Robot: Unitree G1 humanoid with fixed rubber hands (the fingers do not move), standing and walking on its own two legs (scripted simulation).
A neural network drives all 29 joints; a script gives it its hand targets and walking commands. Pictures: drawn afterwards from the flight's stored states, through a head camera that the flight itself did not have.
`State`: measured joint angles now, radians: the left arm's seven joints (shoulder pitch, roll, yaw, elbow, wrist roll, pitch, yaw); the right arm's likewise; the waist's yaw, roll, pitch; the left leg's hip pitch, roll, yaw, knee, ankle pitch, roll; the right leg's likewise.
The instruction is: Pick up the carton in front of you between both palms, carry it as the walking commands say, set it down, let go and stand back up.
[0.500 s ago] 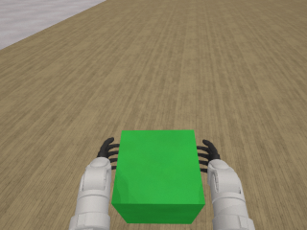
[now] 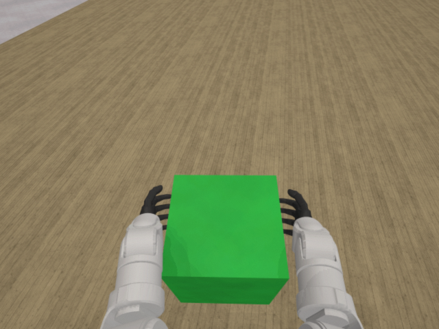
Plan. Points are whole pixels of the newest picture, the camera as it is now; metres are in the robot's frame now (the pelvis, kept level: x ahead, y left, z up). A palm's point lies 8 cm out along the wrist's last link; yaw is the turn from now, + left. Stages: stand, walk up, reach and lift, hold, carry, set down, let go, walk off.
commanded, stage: set down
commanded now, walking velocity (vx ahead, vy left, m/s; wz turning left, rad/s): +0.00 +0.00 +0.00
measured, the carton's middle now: (224, 244) +0.32 +0.00 -0.06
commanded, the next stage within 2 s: none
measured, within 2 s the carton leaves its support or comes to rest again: neither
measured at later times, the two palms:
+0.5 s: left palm (170, 252) +0.35 +0.14 -0.16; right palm (282, 247) +0.37 -0.15 -0.17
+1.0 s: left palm (178, 263) +0.39 +0.14 -0.31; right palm (271, 255) +0.42 -0.15 -0.32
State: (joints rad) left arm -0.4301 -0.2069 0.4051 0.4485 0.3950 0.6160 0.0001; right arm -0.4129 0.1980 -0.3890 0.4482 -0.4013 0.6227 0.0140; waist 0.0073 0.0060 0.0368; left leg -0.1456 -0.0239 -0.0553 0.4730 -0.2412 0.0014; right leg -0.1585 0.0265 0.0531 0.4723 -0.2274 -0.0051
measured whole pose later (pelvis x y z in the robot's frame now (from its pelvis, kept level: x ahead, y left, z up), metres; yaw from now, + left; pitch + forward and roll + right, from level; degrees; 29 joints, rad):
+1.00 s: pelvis -0.07 -0.02 -0.23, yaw +2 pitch +46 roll +3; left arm -0.91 -0.16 0.55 0.55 0.23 0.26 0.15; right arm -1.02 -0.05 -0.36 0.77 -0.25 0.28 -0.06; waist 0.04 0.01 -0.18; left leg -1.88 -0.10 -0.07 1.57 -0.49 -0.07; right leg -1.92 0.10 0.07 1.59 -0.47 0.01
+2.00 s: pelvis -0.08 -0.02 -0.39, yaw +5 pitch +40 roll +4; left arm -1.25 -0.03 0.49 0.75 0.04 0.18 0.20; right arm -1.52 -0.36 -0.11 1.16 -0.04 0.20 -0.05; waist 0.04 0.03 0.24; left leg -2.23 -0.16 -0.04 2.14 -0.62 -0.12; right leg -2.27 0.09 0.05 2.18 -0.61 0.00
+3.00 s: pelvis -0.08 -0.02 -0.40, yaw +6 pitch +36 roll +5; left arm -1.32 0.18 0.32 1.02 -0.10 0.05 0.14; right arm -1.46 -0.49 -0.06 1.20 0.07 0.05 -0.01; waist 0.05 0.06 0.40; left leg -2.21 -0.11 0.00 2.19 -0.62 -0.09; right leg -2.25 0.04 0.03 2.24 -0.62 -0.03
